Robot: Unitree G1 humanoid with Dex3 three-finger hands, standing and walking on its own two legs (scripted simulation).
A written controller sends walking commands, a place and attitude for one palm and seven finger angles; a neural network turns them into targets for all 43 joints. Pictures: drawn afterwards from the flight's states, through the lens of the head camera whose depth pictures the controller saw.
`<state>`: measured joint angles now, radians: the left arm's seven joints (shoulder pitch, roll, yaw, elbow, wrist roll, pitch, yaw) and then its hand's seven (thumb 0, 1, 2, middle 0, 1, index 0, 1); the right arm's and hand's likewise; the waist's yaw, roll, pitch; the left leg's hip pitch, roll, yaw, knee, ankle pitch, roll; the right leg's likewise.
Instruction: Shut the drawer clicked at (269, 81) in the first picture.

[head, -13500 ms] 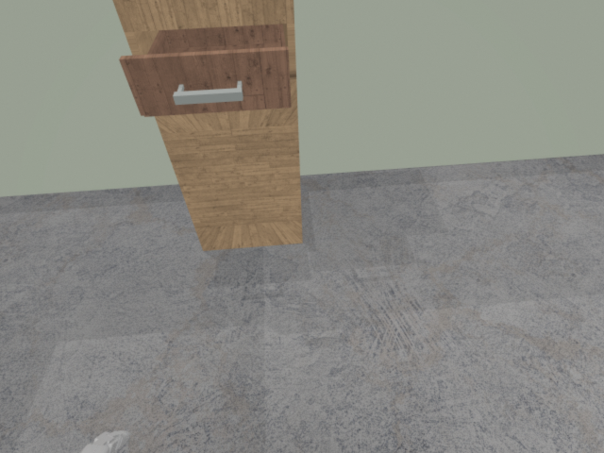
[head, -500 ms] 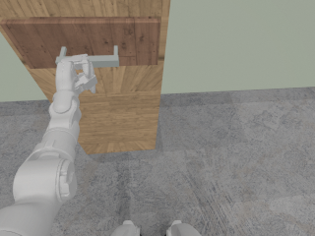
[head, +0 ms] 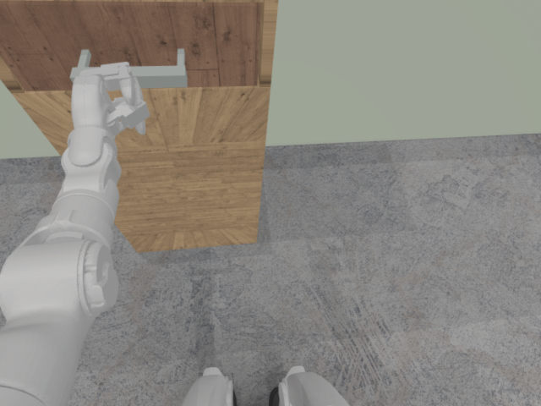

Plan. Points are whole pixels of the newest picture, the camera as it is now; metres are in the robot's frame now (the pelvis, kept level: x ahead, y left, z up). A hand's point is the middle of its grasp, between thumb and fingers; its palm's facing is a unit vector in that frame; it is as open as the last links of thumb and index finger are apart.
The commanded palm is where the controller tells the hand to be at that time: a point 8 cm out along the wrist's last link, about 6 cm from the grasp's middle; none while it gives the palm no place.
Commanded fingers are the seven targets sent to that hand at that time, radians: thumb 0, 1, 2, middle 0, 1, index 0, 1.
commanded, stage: pull the fist back off the drawer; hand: left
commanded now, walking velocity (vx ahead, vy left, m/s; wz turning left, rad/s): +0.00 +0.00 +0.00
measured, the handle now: (132, 67) +0.60 +0.16 +0.11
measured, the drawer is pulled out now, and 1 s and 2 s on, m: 0.00 0.00 0.00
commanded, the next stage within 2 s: draw the hand back to the body in 0.72 s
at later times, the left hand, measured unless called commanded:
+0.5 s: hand (136, 106) +0.52 +0.15 +0.11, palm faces +0.04 -1.00 +0.01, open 3.0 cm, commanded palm +0.48 +0.20 +0.11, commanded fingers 0.00 0.90 0.90 -1.40 -1.60 -1.40 -1.60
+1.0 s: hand (121, 129) +0.46 +0.16 +0.12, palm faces +0.02 -1.00 +0.00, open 3.3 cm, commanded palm +0.42 +0.21 +0.13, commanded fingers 0.00 0.90 0.90 -1.40 -1.60 -1.40 -1.60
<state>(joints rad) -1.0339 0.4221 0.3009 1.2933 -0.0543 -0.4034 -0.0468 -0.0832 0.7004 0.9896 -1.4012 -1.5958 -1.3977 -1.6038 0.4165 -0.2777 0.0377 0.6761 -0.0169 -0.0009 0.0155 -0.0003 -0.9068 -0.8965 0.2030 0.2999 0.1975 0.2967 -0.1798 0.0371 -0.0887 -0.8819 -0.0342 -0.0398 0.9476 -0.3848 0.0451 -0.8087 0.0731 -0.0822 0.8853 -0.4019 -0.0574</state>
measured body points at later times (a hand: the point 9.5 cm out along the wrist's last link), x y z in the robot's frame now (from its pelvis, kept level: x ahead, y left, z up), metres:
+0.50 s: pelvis +0.01 +0.00 +0.01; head +0.10 +0.01 +0.45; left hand +0.51 +0.20 +0.11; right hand -0.01 -0.26 -0.10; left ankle +0.03 +0.09 -0.68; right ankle +0.01 -0.09 -0.68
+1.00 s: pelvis +0.04 +0.02 +0.02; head +0.09 +0.01 +0.47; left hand +0.46 +0.21 +0.12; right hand +0.12 -0.24 -0.09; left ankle +0.03 +0.09 -0.68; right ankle +0.01 -0.09 -0.68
